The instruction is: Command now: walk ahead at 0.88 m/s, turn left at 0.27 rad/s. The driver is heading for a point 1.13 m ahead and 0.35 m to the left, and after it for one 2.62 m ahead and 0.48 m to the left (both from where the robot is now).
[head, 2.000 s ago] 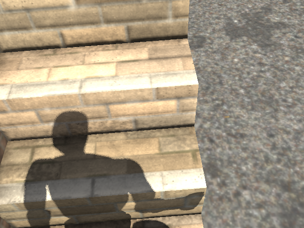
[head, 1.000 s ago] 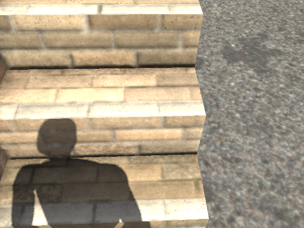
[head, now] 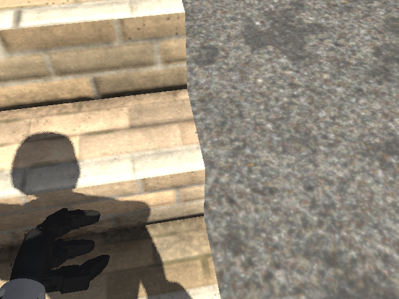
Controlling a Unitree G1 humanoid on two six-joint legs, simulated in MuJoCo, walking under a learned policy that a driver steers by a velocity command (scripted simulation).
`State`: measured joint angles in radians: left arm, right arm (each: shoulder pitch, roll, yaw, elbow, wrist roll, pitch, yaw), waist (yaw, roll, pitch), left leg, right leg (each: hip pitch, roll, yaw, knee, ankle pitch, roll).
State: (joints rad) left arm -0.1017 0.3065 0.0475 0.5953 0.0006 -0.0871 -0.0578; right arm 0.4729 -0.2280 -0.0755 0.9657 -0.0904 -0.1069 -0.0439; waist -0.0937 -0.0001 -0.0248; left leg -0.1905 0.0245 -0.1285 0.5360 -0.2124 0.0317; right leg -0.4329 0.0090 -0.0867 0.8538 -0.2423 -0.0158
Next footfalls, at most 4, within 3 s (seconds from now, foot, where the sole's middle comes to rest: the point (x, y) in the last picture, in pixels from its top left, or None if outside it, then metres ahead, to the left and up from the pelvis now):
0.02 right None -0.05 -0.09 -0.79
0.08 left None -0.05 0.12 -0.57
0.48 right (273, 294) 0.49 -0.30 -1.00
0.84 left None -0.05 -0.53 -0.99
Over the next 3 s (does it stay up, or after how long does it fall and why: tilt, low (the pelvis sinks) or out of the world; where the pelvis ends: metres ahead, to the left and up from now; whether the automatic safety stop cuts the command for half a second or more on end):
falls after 1.10 s (low)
